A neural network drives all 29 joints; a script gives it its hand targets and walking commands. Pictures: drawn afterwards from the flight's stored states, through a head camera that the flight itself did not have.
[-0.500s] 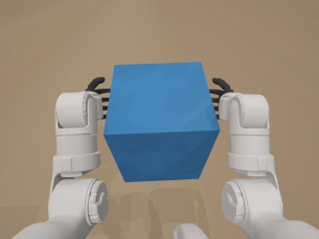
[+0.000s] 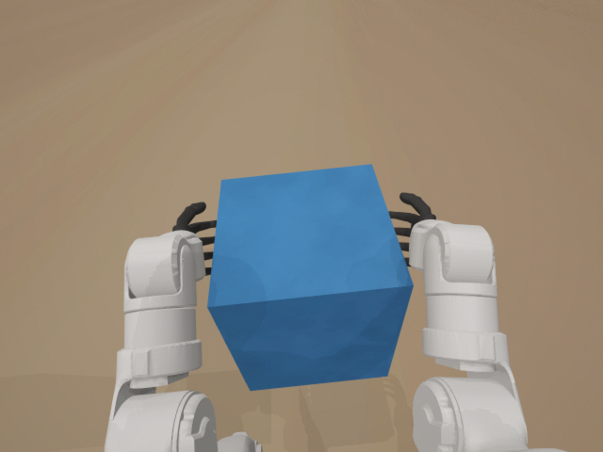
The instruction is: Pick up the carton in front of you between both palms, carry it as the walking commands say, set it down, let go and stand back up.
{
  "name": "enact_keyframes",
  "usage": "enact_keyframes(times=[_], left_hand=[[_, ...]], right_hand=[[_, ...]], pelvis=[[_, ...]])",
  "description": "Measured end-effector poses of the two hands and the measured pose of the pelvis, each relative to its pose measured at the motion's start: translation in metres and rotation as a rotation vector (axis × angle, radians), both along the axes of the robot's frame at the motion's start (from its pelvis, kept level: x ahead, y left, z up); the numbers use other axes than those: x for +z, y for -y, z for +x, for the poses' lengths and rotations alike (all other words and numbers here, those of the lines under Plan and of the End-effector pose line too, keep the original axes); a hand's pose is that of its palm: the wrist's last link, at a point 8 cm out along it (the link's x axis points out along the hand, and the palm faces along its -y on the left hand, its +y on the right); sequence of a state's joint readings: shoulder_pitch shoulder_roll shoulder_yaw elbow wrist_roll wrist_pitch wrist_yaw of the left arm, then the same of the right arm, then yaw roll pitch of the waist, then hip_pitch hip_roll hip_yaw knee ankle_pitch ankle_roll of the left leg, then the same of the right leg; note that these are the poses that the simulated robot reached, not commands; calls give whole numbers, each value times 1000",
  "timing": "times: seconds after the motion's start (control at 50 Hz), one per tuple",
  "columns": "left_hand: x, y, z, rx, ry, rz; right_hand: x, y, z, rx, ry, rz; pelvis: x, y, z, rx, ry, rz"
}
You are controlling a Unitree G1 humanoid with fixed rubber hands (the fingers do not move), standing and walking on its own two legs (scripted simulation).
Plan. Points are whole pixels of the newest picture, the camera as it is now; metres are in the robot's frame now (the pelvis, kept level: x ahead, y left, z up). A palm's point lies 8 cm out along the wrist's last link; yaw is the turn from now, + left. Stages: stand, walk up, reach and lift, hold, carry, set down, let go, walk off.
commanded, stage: carry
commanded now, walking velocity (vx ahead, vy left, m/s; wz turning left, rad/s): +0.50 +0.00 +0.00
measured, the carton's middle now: (308, 282) +0.34 +0.00 +0.01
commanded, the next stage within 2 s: none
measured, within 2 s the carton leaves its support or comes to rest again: neither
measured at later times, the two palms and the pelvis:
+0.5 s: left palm (196, 136) +0.59 +0.18 +0.08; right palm (372, 134) +0.57 -0.11 +0.09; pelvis +0.32 +0.05 +0.00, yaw -3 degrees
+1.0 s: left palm (244, 57) +0.89 +0.13 +0.07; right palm (374, 53) +0.90 -0.17 +0.06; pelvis +0.64 -0.02 +0.00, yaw +0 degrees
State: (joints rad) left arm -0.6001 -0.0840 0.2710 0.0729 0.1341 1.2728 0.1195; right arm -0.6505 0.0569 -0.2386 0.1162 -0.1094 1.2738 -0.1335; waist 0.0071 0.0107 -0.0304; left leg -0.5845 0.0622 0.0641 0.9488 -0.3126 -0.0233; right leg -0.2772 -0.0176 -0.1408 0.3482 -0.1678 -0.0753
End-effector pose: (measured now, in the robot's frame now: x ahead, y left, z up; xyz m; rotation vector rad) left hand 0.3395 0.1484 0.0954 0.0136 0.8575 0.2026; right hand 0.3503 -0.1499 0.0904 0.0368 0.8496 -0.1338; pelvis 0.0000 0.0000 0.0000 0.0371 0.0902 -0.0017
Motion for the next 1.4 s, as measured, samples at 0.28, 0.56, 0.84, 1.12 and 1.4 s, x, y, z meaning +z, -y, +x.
enact_keyframes(times=[0.28, 0.56, 0.84, 1.12, 1.4], left_hand=[[-22, -34, 137, -20, 191, -70], [-3, -29, 283, -88, 150, -65], [-42, 18, 476, -46, 77, -7], [-9, 15, 632, -27, 139, -10], [-34, -22, 844, -67, 90, -88]], right_hand=[[-11, -36, 126, -37, 197, -41], [10, -31, 256, -80, 155, -61], [-43, 17, 463, -37, 84, -7], [-8, 14, 625, -8, 147, -18], [-18, -25, 819, -81, 97, -62]], pelvis=[[-25, -35, 199, -29, 26, -17], [2, -43, 356, -41, 29, -55], [-28, 13, 550, 2, 35, -52], [2, 15, 716, -3, 22, -22], [-15, -36, 908, -56, 25, -51]])
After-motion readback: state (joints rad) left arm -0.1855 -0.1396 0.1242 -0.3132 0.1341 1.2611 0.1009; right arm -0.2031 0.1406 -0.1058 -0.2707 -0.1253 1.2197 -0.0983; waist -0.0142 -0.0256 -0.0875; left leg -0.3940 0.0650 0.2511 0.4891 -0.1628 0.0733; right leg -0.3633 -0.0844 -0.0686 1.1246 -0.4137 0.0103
